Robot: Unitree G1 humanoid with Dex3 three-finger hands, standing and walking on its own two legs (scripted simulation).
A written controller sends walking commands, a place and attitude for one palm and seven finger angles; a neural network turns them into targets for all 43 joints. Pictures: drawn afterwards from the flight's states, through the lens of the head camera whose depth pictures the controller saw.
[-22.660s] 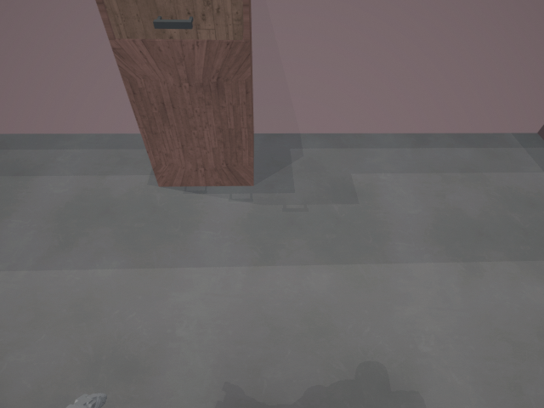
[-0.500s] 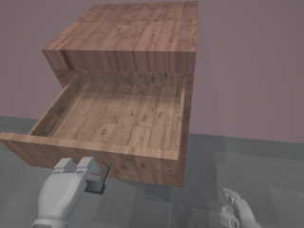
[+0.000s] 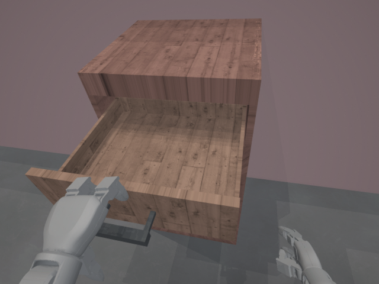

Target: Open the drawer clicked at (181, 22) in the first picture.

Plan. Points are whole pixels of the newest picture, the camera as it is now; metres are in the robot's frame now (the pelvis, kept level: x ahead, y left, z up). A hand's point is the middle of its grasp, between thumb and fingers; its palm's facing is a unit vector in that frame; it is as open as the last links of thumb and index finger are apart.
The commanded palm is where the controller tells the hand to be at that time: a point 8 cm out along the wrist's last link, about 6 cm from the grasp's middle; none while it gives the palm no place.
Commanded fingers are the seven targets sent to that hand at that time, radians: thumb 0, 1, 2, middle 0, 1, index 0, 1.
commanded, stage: lift the hand off the handle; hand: left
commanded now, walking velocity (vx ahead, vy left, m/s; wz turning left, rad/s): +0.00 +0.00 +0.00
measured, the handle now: (123, 222) +0.21 +0.18 +0.05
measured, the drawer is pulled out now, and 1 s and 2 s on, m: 0.29 0.29 0.29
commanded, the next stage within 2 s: draw the hand back to the body in 0.62 s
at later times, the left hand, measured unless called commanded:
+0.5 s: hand (88, 193) +0.19 +0.19 +0.19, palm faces +0.25 -0.19 -0.95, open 13.8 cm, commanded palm +0.14 +0.19 +0.25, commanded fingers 0.00 -0.50 0.30 -0.30 -1.20 -0.30 -1.20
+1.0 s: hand (75, 197) +0.18 +0.21 +0.19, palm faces +0.16 -0.11 -0.98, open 13.8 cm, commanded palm +0.14 +0.21 +0.25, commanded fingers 0.00 -0.50 0.30 -0.30 -1.20 -0.30 -1.20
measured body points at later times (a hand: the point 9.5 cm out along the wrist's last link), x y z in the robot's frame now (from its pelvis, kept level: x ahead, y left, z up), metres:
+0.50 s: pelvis -0.02 +0.01 +0.01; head -0.04 -0.04 +0.45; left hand +0.17 +0.20 +0.24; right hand +0.23 -0.17 -0.07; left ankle +0.01 +0.09 -0.73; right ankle -0.02 -0.10 -0.73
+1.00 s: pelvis -0.02 -0.01 +0.01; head -0.04 -0.06 +0.45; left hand +0.17 +0.21 +0.24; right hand +0.22 -0.20 -0.08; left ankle +0.01 +0.09 -0.73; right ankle -0.02 -0.10 -0.73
